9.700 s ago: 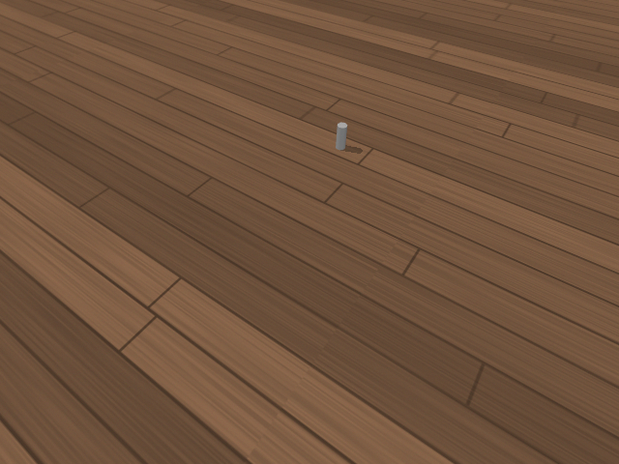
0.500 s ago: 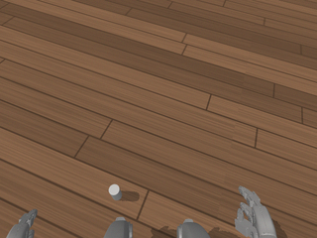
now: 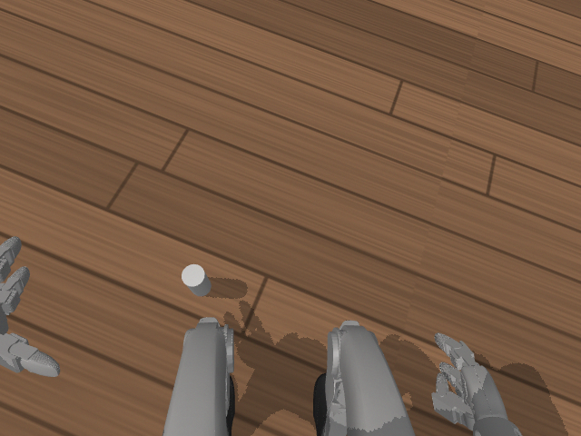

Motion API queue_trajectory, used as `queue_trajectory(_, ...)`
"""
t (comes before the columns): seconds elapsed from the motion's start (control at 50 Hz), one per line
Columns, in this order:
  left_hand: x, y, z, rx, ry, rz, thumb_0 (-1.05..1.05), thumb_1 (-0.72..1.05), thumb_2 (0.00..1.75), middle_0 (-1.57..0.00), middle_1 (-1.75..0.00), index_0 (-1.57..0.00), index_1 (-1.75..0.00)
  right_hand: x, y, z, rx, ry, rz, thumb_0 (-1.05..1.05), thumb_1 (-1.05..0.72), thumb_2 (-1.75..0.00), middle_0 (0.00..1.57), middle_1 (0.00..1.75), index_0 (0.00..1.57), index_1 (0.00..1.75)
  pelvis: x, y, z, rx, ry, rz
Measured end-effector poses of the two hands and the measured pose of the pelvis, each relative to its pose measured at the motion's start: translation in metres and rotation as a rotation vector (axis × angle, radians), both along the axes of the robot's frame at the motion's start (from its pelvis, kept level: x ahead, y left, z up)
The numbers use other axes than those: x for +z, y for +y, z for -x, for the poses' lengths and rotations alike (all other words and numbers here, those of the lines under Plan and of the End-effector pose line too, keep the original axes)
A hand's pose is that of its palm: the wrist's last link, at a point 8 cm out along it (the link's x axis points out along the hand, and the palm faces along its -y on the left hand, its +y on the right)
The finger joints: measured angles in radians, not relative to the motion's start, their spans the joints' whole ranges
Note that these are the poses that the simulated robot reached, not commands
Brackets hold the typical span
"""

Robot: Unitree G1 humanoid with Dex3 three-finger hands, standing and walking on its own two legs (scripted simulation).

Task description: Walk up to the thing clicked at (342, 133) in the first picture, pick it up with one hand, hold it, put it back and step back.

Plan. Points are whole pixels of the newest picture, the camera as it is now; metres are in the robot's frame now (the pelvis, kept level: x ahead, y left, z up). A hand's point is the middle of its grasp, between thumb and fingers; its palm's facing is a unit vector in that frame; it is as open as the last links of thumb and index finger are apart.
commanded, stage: go down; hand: left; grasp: from the side
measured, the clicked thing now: (197, 281) +0.40 +0.20 -0.48
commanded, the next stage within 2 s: approach in 1.62 s
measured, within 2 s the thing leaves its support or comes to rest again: neither
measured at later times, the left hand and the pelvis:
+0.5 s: hand (42, 286) +0.32 +0.36 -0.13, palm faces +0.09 -0.98 -0.15, open 17.2 cm; pelvis -0.03 +0.00 -0.09, yaw -2 degrees
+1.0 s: hand (45, 278) +0.34 +0.37 -0.15, palm faces +0.08 -0.99 -0.13, open 17.3 cm; pelvis -0.04 +0.00 -0.14, yaw -3 degrees
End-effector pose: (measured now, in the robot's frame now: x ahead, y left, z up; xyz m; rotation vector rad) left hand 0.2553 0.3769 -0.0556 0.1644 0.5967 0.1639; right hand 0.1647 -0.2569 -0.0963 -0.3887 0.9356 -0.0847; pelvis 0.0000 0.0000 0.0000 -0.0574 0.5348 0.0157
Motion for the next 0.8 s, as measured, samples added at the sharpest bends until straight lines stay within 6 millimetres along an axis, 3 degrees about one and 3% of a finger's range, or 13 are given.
queue_trajectory(0.16, -0.020, 0.015, -0.014, -0.005, -0.097, 0.003, -0.01, -0.54, 0.10, -0.06, -0.11, -0.06, -0.11, -0.038, -0.007, 0.020, 0.012, 0.046, 0.020, 0.01, -0.88, -0.90, 0.20, 0.30, 0.21, 0.30, -0.034, -0.003, 0.015, -0.004, 0.021, 0.006)
queue_trajectory(0.4, -0.049, 0.027, -0.038, -0.043, -0.194, 0.021, -0.01, -0.49, 0.09, -0.06, -0.10, -0.06, -0.10, -0.078, -0.019, 0.037, 0.026, 0.079, 0.061, 0.01, -0.89, -0.90, 0.20, 0.30, 0.21, 0.30, -0.078, -0.004, 0.027, -0.015, 0.037, 0.019)
queue_trajectory(0.8, -0.079, 0.044, -0.053, -0.075, -0.283, 0.041, -0.01, -0.49, 0.09, -0.05, -0.07, -0.04, -0.07, -0.124, -0.019, 0.047, 0.050, 0.118, 0.089, 0.01, -0.91, -0.91, 0.20, 0.30, 0.21, 0.30, -0.125, 0.000, 0.035, -0.023, 0.036, 0.037)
